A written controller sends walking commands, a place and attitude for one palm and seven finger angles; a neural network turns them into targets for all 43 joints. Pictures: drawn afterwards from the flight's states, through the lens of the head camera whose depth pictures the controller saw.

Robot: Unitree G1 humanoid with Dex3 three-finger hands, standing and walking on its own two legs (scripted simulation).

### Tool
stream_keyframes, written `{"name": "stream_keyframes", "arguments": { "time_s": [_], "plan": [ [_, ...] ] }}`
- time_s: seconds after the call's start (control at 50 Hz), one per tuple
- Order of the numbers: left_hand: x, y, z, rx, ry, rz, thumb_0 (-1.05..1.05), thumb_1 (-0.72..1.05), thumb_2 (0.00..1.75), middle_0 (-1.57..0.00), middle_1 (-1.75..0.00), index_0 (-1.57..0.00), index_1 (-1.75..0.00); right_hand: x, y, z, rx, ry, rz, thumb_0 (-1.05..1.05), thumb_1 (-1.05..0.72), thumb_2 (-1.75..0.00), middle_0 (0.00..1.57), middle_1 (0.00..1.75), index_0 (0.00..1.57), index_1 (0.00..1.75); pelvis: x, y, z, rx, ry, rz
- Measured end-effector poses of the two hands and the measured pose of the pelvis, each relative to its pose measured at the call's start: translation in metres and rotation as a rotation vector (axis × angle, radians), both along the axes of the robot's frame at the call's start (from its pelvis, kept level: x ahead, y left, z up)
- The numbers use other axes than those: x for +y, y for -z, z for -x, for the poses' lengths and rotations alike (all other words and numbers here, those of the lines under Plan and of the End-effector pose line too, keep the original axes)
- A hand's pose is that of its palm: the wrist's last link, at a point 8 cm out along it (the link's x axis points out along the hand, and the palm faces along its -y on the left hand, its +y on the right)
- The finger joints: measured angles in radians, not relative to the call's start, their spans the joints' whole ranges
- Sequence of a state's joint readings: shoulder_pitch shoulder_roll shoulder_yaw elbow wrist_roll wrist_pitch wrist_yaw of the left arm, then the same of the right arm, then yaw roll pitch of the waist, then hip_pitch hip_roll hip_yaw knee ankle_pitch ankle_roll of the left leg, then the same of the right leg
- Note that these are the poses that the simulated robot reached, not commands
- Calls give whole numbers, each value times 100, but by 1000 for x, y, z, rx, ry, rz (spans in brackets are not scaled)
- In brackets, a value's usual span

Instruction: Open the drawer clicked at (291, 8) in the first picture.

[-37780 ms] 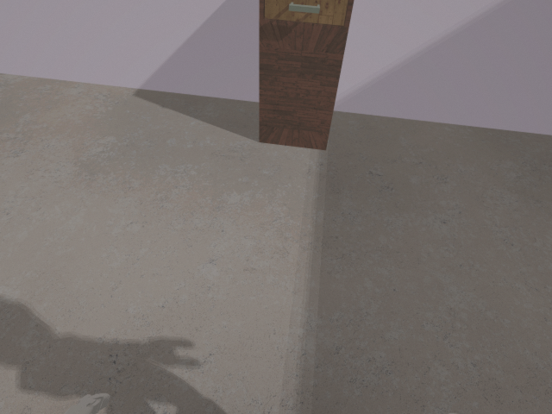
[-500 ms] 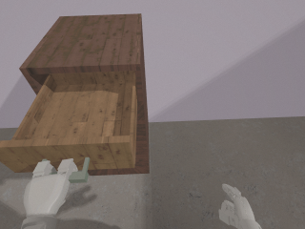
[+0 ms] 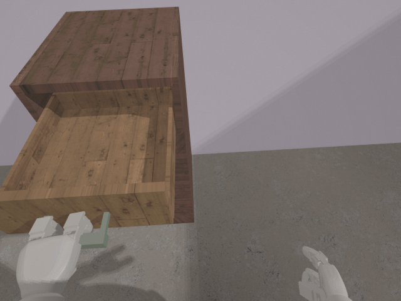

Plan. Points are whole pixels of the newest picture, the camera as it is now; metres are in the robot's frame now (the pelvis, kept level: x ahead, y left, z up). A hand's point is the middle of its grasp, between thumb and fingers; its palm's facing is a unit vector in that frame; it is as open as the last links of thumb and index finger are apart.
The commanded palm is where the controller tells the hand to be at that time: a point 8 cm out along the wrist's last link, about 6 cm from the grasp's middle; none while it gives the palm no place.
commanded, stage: open the thumb to release the handle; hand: left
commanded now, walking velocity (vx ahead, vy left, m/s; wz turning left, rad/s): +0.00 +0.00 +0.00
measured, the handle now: (73, 230) +0.22 +0.27 +0.03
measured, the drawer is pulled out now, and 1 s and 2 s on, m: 0.30 0.30 0.30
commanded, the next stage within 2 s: lift the hand off the handle in 0.38 s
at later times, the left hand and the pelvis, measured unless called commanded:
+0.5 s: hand (69, 265) +0.17 +0.26 +0.01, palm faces +0.02 -0.05 -1.00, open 13.3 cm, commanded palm +0.15 +0.26 +0.06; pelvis +0.00 +0.00 +0.00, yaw +1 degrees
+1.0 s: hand (65, 253) +0.18 +0.27 +0.03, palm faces +0.04 -0.04 -1.00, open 13.4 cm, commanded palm +0.16 +0.27 +0.10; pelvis -0.01 -0.01 +0.01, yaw +1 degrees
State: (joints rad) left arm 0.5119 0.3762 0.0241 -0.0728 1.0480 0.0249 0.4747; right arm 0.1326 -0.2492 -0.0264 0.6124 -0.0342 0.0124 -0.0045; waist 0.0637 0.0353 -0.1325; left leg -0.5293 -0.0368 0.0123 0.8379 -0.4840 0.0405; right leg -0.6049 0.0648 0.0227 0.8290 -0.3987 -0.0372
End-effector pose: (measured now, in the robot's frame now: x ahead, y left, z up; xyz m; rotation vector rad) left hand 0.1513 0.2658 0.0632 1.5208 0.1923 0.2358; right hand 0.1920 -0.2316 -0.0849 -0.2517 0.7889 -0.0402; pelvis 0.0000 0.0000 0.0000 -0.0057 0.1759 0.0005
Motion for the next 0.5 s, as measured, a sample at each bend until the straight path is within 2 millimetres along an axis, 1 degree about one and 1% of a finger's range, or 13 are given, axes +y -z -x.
{"name": "stream_keyframes", "arguments": {
  "time_s": [0.06, 0.12, 0.28, 0.34, 0.4, 0.5],
  "plan": [
    [-2, -1, -2, -18, -22, 17, 1, 64, 78, -34, -131, -39, -131, 5, 4, -3, 13, -3, -8, 1, -90, -90, 20, 30, 20, 30, 1, 0, -1, 7, -4, 1],
    [-3, -1, -3, -15, -39, 17, 0, 53, 73, -35, -130, -38, -131, 12, 4, -7, 9, -7, -26, 1, -90, -90, 20, 30, 20, 30, 2, 0, -3, 5, -7, 2],
    [-6, -3, -1, 14, -48, 24, 0, 7, 54, -33, -126, -36, -126, 30, -4, -19, -38, -43, -63, 1, -90, -90, 20, 30, 20, 30, 1, -3, -2, -18, -10, -1],
    [-6, -3, 0, 16, -45, 23, 0, -12, 46, -32, -124, -34, -124, 32, -8, -22, -48, -62, -57, 1, -90, -90, 20, 30, 20, 30, -1, -4, -1, -25, -14, -2],
    [-6, -3, 1, 15, -40, 18, 0, -27, 40, -31, -122, -33, -123, 31, -10, -24, -52, -74, -46, 1, -90, -90, 20, 30, 20, 30, -3, -4, 1, -29, -17, -2],
    [-5, -3, 3, 17, -36, 17, 0, -41, 34, -30, -121, -32, -121, 27, -12, -23, -57, -70, -34, 1, -90, -90, 20, 30, 20, 30, -4, -5, 3, -35, -16, -2]
  ]
}}
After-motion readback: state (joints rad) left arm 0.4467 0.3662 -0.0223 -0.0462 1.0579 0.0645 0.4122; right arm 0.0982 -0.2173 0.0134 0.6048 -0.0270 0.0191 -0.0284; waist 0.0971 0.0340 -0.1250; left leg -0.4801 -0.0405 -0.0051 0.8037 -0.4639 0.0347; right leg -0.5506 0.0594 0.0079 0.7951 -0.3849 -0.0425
